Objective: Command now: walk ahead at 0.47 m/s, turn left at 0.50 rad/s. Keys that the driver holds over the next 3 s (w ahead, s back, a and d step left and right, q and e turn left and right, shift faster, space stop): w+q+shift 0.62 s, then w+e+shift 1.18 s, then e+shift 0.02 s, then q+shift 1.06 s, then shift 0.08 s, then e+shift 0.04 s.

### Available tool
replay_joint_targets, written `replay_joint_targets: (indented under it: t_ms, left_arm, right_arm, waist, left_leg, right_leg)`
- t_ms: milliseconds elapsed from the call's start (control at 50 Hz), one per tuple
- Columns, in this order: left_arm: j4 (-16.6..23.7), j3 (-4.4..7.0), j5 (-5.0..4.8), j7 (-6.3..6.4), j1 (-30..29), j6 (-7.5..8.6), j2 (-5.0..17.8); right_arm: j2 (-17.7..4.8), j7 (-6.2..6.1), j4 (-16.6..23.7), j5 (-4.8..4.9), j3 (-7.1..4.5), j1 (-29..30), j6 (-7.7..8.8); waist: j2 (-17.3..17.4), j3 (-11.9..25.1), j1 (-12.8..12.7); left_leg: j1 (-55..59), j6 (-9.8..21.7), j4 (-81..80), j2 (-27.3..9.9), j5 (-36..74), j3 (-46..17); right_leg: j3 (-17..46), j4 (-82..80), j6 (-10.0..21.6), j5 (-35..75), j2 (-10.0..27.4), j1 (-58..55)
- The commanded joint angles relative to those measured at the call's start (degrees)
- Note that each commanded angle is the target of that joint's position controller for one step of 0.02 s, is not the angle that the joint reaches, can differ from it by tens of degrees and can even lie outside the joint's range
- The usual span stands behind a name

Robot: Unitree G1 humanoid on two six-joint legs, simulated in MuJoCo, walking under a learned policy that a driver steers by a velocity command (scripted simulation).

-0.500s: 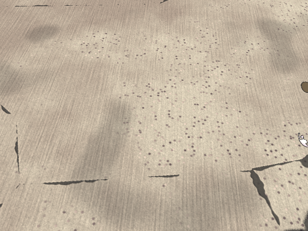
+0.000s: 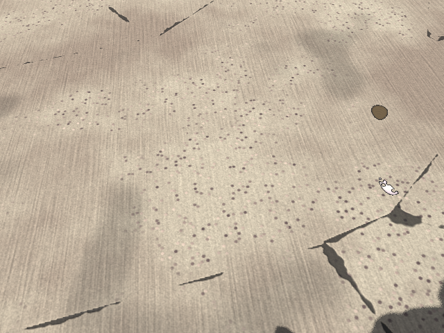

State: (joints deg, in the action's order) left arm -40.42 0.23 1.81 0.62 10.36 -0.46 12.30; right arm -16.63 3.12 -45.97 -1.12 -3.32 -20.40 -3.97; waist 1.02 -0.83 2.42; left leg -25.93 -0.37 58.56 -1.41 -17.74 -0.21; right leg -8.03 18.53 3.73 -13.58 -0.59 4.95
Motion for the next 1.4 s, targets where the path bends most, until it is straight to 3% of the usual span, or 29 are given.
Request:
replay_joint_targets:
  t_ms: [20, 180, 280, 340, 400, 440, 460, 480, 500, 540, 620, 700, 760, 820, 880, 920, 940, 960, 980, 1020, 1040, 1120, 1180, 1260, 1320, 1340, 1360, 1380, 1400]
  left_arm:
    - [0.2, 3.91, 0.26, 0.54, 4.7, 2.52, 10.7]
    - [-3.6, 4.72, 0.32, 0.48, 8.7, 5.52, 10.9]
    - [-6.3, 4.92, 0.98, 0.53, 11.4, 6.32, 11.4]
    - [-8.2, 4.86, 1.08, 0.39, 13.3, 5.97, 11.9]
    - [-8.0, 5.55, 0.63, 0.37, 11.4, 4.38, 16.4]
    - [-6.1, 6.15, -0.38, -0.78, 8.7, 3.10, 18.9]
    - [-4.0, 4.42, -0.88, -1.79, 9.3, 3.71, 10.5]
    - [3.1, 3.41, -0.18, -2.14, 6.1, 5.63, 9.1]
    - [5.3, 3.40, 0.37, -1.94, -3.2, 6.79, 11.5]
    - [4.1, 2.37, 0.50, -1.32, -0.5, 7.44, 9.4]
    - [2.9, 1.84, 2.64, -1.59, 2.4, 3.40, 8.8]
    - [5.7, 0.59, 1.34, -2.78, -8.1, 3.25, 6.7]
    - [6.6, 0.12, -0.11, -3.45, -13.8, 3.81, 5.8]
    - [6.2, 0.17, -1.09, -3.54, -14.8, 4.39, 6.5]
    - [3.0, 1.71, -1.40, -3.33, -6.2, 4.28, 10.8]
    - [-3.4, 3.00, -1.51, -2.68, 12.4, 4.04, 13.5]
    - [-7.1, 4.52, -1.27, -1.83, 26.5, 3.78, 15.6]
    - [-8.7, 6.03, 0.62, -1.41, 27.7, 3.35, 20.5]
    - [-7.9, 6.03, -0.74, -2.06, 21.5, 2.83, 17.5]
    - [-7.1, 5.41, -1.37, -1.93, 15.4, 2.96, 12.6]
    - [-7.6, 4.83, -1.23, -1.57, 14.5, 3.23, 10.7]
    - [-7.6, 4.56, -1.55, -1.37, 12.3, 5.52, 12.5]
    - [-6.7, 5.37, -1.96, -1.40, 12.9, 6.01, 13.0]
    - [-7.2, 6.59, -2.66, -1.71, 17.4, 5.61, 15.0]
    - [-7.0, 7.40, -1.77, -1.02, 16.8, 5.24, 17.8]
    - [-6.2, 7.63, -1.66, -1.30, 13.8, 5.53, 18.7]
    - [-4.4, 6.36, -1.55, -1.36, 11.8, 6.32, 13.9]
    - [-0.7, 4.08, -4.35, -1.27, 15.5, 6.44, 5.6]
    - [-0.8, 3.62, -3.20, -0.81, 15.2, 5.28, 8.9]
  right_arm:
    - [-5.5, 0.78, 5.6, -0.17, -2.21, 7.1, 1.81]
    - [-3.5, 2.01, 8.3, -0.42, -1.96, 12.7, 1.90]
    - [-3.2, 2.91, 11.2, -0.35, -0.82, 20.2, 2.31]
    - [-2.1, 2.83, 12.9, -0.15, 0.21, 24.0, 2.63]
    - [-3.9, 1.11, 10.4, 1.06, -0.64, 13.2, 2.92]
    - [-9.6, -0.75, 3.4, 1.00, -3.99, -9.0, 3.94]
    - [-16.3, -1.97, 2.5, 1.33, -6.19, -5.2, 2.97]
    - [-22.1, -1.53, 5.7, 0.03, -6.97, -3.7, 2.71]
    - [-19.4, -1.73, 5.3, -0.26, -6.48, -4.9, 2.71]
    - [-14.4, -2.86, 2.9, -0.35, -5.11, -3.4, 4.54]
    - [-9.0, -2.90, 4.4, 1.21, -2.84, 1.8, 7.37]
    - [-6.7, -2.35, 2.4, 1.08, -1.77, -4.1, 9.49]
    - [-6.5, -2.27, 0.6, 1.70, -1.23, -7.8, 10.61]
    - [-7.5, -2.94, -1.3, 0.94, -0.74, -8.1, 11.37]
    - [-11.4, -4.96, -2.0, -1.28, -1.41, -6.3, 10.51]
    - [-12.8, -5.84, -0.9, -2.64, -1.80, -3.2, 9.08]
    - [-12.8, -6.14, 0.2, -2.97, -1.75, 2.7, 8.65]
    - [-2.5, -4.76, 3.3, -0.97, 0.60, 0.0, 9.49]
    - [-4.3, -4.11, 5.6, -0.34, 1.36, 0.5, 11.00]
    - [-7.1, -3.29, 7.4, -1.32, 2.22, 8.5, 12.54]
    - [-6.3, -2.98, 8.0, -2.07, 2.60, 10.2, 12.30]
    - [-3.0, -1.96, 12.4, -4.00, 4.75, 13.1, 8.40]
    - [-1.7, -1.04, 16.2, -1.68, 5.89, 23.5, 8.74]
    - [-2.7, -1.68, 16.8, -0.70, 5.39, 26.5, 9.01]
    - [-7.4, -3.11, 14.1, -0.65, 3.08, 17.0, 9.89]
    - [-9.6, -3.90, 11.8, -0.68, 1.89, 6.9, 10.29]
    - [-14.1, -5.23, 9.8, -1.95, -0.09, -6.5, 10.44]
    - [-17.8, -5.19, 9.8, -3.65, -1.09, -6.4, 10.10]
    - [-16.3, -4.81, 9.5, -2.87, -1.97, -1.9, 9.22]
  waist:
    - [-6.3, -4.9, -4.3]
    - [-4.2, -6.1, -3.7]
    - [-4.0, -10.3, -4.9]
    - [-3.6, -11.6, -5.1]
    - [-6.3, -2.1, 2.3]
    - [-3.9, 9.9, 12.6]
    - [11.6, 8.3, 6.8]
    - [12.0, 16.3, 4.0]
    - [0.7, 12.7, 6.5]
    - [-3.6, 2.6, 0.7]
    - [-2.7, -0.5, -4.6]
    - [-1.4, -6.1, -0.5]
    - [0.4, -5.9, 2.9]
    - [1.8, -5.2, 2.3]
    - [5.4, 2.2, -3.6]
    - [6.2, 7.7, -11.2]
    - [4.4, 10.4, -20.1]
    - [-15.9, 12.6, -12.9]
    - [-13.1, 19.1, -10.4]
    - [2.5, 6.8, -7.4]
    - [5.6, 1.7, -5.0]
    - [2.0, -6.1, 0.5]
    - [-1.5, -7.7, -3.2]
    - [-4.1, -2.5, -7.8]
    - [-3.6, 6.3, -3.1]
    - [-3.4, 11.6, 3.1]
    - [0.9, 19.6, 8.5]
    - [19.6, 28.1, 3.8]
    - [17.4, 23.9, 1.9]
  left_leg:
    - [-21.5, 0.6, 3.0, -2.1, 3.4, -2.2]
    - [-29.2, 1.2, 5.8, -5.6, 10.1, -1.3]
    - [-28.4, 5.5, -1.5, -7.3, 11.8, 3.5]
    - [-24.1, 9.3, -8.0, -6.0, 8.2, 8.3]
    - [-3.0, 13.2, -10.2, 3.0, -0.5, 14.3]
    - [28.6, 15.4, -16.7, 8.9, -3.5, 9.6]
    - [41.0, 17.8, -28.1, -0.8, -17.1, -13.3]
    - [48.5, 25.6, -41.4, -12.3, -26.2, -46.5]
    - [45.8, 22.8, -45.2, -13.0, -22.2, -46.1]
    - [29.3, 19.3, -44.3, -9.9, -8.6, -35.2]
    - [12.6, 19.3, -46.5, -2.0, -0.3, -23.5]
    - [13.0, 15.2, -52.2, 0.1, 14.5, -15.0]
    - [19.5, 10.3, -54.5, -0.5, 31.7, -9.5]
    - [27.7, 7.2, -55.8, -3.3, 49.4, -3.9]
    - [37.8, 3.9, -44.1, -6.3, 80.5, 0.1]
    - [34.3, 2.2, -18.4, -7.8, 92.0, 2.3]
    - [22.8, 1.8, 5.2, -5.3, 82.3, 4.2]
    - [-9.6, -1.8, 35.5, 6.7, 7.6, 1.4]
    - [-20.7, -1.0, 40.7, 9.8, -6.7, -6.5]
    - [-19.7, 1.4, 30.6, 2.2, 2.1, -9.1]
    - [-16.8, 1.6, 26.3, 0.4, 2.4, -8.0]
    - [-10.7, -0.9, 8.4, -3.9, 1.2, -3.4]
    - [-0.2, -2.7, -13.7, -3.4, 16.5, 0.1]
    - [3.4, -1.5, -25.7, 0.1, 24.7, 0.6]
    - [15.9, 0.0, -31.0, 3.5, 13.6, -0.3]
    - [28.2, 0.9, -30.2, 0.9, 10.7, -2.0]
    - [42.2, 2.8, -28.9, -10.2, -7.8, -11.8]
    - [54.7, 8.5, -38.9, -27.5, -21.8, -43.9]
    - [50.1, 10.5, -42.3, -26.9, -28.9, -49.8]
  right_leg:
    - [15.4, -15.5, 4.7, -20.9, 19.2, -10.1]
    - [4.5, -15.3, 4.4, -15.2, 20.9, -9.6]
    - [-4.5, -16.7, 2.8, -9.5, 19.9, -10.7]
    - [-10.8, -13.8, 2.0, 8.5, 18.8, -13.6]
    - [-14.3, 5.7, 1.4, 61.3, 19.1, -13.5]
    - [-11.7, 38.2, 0.5, 57.1, 18.5, 1.5]
    - [-9.1, 60.5, -3.0, 0.5, 7.0, 25.4]
    - [3.5, 75.1, -5.9, -13.6, -0.9, 41.4]
    - [11.2, 73.6, -5.2, -6.5, 2.6, 45.6]
    - [11.6, 63.8, -4.4, -3.3, 7.6, 40.5]
    - [11.4, 53.6, -6.8, -4.0, 9.9, 32.3]
    - [5.8, 34.2, -5.8, 11.6, 9.4, 35.6]
    - [1.5, 21.1, -2.5, 22.5, 6.4, 33.2]
    - [-0.1, 13.7, 1.5, 25.7, 3.2, 28.8]
    - [-1.0, 13.6, 3.9, 17.1, -4.8, 19.8]
    - [-0.8, 14.7, 5.7, 10.6, -7.4, 5.1]
    - [4.7, 13.3, 9.2, 7.6, -3.3, -9.2]
    - [32.8, 16.5, 20.0, 2.4, 11.7, -30.1]
    - [59.5, 1.7, 25.0, -9.2, 17.1, -33.0]
    - [49.0, -4.2, 19.9, -11.8, 14.2, -15.0]
    - [43.3, -5.5, 17.5, -7.4, 11.3, -5.2]
    - [32.3, -10.9, 16.0, -3.2, 3.4, 18.3]
    - [27.9, -13.7, 12.6, 5.2, -0.2, 25.5]
    - [29.1, -7.7, 8.7, 24.3, 1.3, 9.9]
    - [29.4, 10.4, 5.1, 40.5, 1.4, 1.1]
    - [28.4, 23.0, 4.0, 37.3, -0.5, 6.0]
    - [24.6, 40.6, 4.0, 22.2, -2.7, 14.6]
    - [17.8, 58.0, 2.2, -14.7, -8.7, 31.9]
    - [15.0, 64.1, 3.0, -10.6, -2.6, 40.4]
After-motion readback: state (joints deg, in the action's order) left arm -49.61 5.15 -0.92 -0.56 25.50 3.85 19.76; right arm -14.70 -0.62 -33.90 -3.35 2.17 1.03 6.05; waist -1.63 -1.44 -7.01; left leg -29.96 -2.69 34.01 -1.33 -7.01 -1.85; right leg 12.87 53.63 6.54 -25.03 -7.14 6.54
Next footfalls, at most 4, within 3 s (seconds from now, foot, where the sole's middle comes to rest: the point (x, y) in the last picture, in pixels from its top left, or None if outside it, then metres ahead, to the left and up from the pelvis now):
0.44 left None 0.34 0.25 -0.78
0.94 right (103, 261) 0.79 0.43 -0.78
1.36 left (26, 197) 1.09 0.77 -0.78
1.80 right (96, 123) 1.50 0.56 -0.78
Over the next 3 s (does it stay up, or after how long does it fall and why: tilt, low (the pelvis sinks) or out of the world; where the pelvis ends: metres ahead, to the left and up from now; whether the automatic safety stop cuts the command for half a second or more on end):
stays up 1.76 0.51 0.00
